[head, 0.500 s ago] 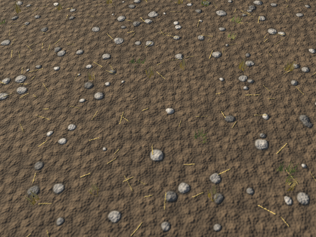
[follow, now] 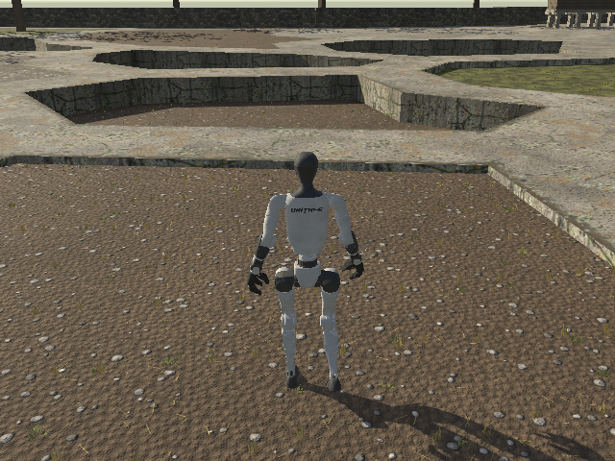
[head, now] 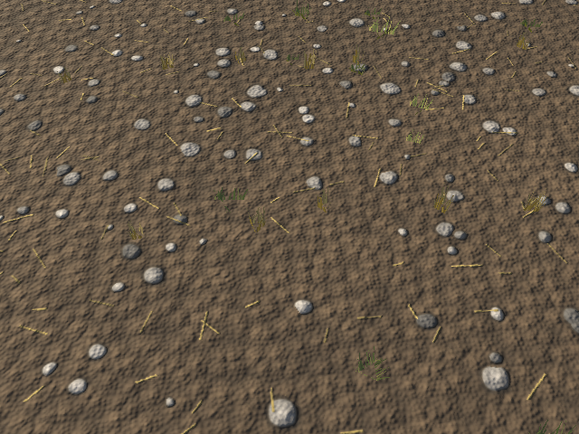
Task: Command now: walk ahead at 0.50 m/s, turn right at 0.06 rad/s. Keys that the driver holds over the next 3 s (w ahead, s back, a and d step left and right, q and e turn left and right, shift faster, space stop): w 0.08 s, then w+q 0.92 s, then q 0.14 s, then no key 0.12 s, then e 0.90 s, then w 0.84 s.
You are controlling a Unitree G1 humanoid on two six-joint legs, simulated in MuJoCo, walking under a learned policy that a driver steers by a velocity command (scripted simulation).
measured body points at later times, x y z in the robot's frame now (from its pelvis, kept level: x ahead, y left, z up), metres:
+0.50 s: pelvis +0.26 -0.04 +0.00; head +0.29 -0.05 +0.45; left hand +0.39 +0.24 -0.08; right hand +0.36 -0.32 -0.13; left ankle +0.15 +0.08 -0.65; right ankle +0.33 -0.15 -0.73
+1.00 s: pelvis +0.49 +0.08 -0.01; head +0.53 +0.11 +0.44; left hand +0.44 +0.38 -0.13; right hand +0.76 -0.08 -0.10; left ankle +0.52 +0.18 -0.73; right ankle +0.45 -0.12 -0.63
